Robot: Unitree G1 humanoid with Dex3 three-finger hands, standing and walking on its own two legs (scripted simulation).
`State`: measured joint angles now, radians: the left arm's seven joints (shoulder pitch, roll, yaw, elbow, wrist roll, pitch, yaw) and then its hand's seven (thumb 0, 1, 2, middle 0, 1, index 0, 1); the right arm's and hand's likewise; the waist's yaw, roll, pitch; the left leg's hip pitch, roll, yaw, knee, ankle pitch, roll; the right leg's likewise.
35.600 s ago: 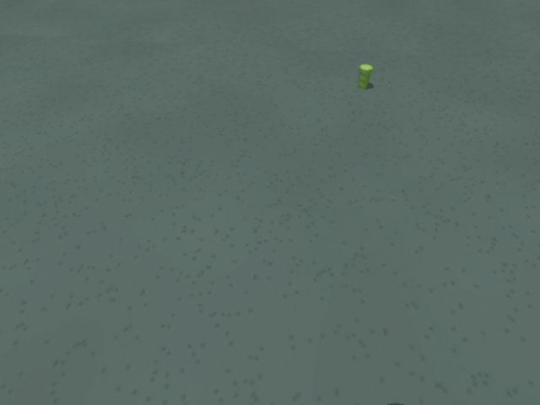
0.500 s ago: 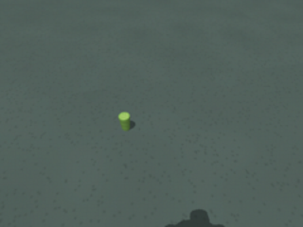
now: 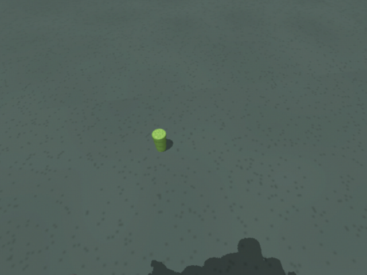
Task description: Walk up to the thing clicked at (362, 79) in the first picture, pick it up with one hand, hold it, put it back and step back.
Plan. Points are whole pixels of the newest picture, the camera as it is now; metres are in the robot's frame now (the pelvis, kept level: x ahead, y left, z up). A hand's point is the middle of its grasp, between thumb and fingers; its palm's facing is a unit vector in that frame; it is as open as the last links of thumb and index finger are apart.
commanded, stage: step back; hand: left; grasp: from the side
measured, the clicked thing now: (160, 141) +0.98 +0.24 -0.68
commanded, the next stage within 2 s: stand in 0.12 s
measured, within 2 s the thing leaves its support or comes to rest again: neither
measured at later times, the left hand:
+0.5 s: hand out of the picture +0.10 +0.25 -0.13, palm faces -0.01 -0.94 -0.33, open 7.3 cm
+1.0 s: hand out of the picture +0.09 +0.25 -0.13, palm faces -0.02 -0.94 -0.34, open 7.3 cm
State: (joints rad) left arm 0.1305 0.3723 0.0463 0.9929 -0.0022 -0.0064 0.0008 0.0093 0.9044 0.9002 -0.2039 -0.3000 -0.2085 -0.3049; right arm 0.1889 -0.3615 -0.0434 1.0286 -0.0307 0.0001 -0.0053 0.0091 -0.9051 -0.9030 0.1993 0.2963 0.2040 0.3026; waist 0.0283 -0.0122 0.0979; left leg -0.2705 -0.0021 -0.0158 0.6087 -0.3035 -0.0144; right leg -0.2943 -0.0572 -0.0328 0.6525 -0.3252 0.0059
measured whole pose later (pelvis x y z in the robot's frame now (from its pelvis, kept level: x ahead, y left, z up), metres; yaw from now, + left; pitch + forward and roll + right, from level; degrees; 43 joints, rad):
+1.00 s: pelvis +0.00 -0.01 +0.02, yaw -1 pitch -2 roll +0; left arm 0.09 0.35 0.01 1.15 0.00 -0.01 -0.02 0.01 0.91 0.90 -0.20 -0.30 -0.21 -0.30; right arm 0.11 -0.35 0.00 1.15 -0.01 -0.01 0.01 0.01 -0.90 -0.90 0.20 0.30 0.20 0.30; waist 0.00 0.01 0.04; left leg -0.11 0.03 -0.01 0.31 -0.16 -0.03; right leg -0.13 -0.02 -0.04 0.33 -0.16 0.01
